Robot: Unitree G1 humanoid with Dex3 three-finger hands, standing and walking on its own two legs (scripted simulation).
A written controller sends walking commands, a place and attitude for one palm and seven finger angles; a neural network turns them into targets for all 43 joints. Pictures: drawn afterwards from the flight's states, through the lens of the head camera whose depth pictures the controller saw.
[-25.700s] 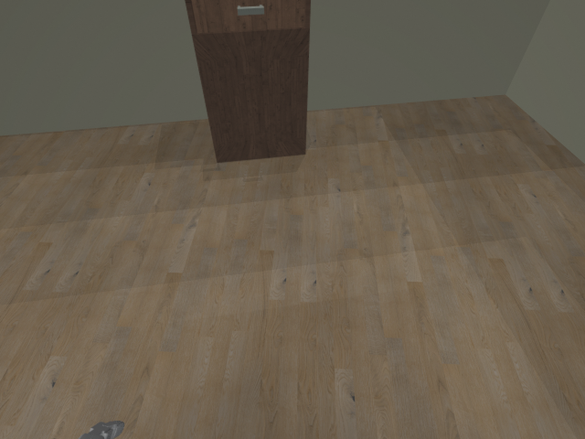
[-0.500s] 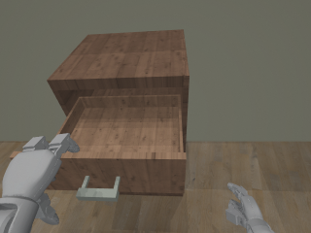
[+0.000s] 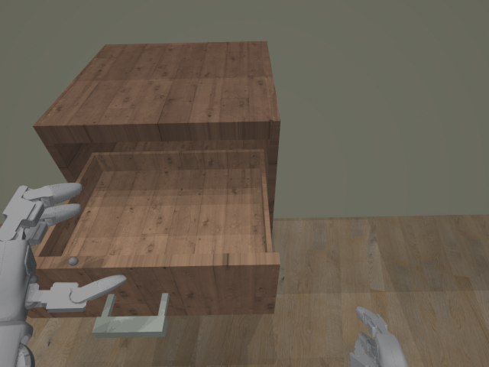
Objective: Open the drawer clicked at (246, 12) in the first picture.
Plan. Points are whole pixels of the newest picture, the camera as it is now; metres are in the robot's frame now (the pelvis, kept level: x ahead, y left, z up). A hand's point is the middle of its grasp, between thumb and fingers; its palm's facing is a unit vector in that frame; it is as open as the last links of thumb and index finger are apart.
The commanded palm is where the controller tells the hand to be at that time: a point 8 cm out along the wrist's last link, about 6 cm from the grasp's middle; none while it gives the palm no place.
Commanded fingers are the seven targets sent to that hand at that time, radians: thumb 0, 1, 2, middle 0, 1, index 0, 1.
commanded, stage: draw the hand back to the body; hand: left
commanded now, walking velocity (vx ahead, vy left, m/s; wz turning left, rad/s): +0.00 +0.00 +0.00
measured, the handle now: (134, 313) +0.20 +0.20 +0.00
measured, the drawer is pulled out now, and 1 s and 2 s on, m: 0.29 0.29 0.29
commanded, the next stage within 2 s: step back with the hand held close in 0.60 s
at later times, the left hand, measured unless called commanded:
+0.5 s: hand (69, 266) +0.18 +0.23 +0.17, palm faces +0.41 -0.82 -0.40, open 7.9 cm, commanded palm +0.13 +0.27 +0.19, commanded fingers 0.00 0.90 0.90 -0.20 -0.30 -0.20 -0.30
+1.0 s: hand (63, 279) +0.17 +0.24 +0.16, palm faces +0.29 -0.82 -0.50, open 7.4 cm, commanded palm +0.11 +0.28 +0.19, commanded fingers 0.00 0.90 0.90 -0.20 -0.30 -0.20 -0.30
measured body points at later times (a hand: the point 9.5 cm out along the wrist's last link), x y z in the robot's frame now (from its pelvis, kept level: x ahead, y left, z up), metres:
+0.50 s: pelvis +0.00 -0.01 +0.00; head -0.01 -0.03 +0.45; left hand +0.16 +0.27 +0.19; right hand +0.21 -0.22 -0.08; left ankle +0.00 +0.12 -0.74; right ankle -0.05 -0.11 -0.74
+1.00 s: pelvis -0.02 +0.00 +0.00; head +0.00 -0.01 +0.45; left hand +0.15 +0.28 +0.19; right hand +0.16 -0.24 -0.08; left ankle +0.00 +0.12 -0.74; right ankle -0.05 -0.11 -0.74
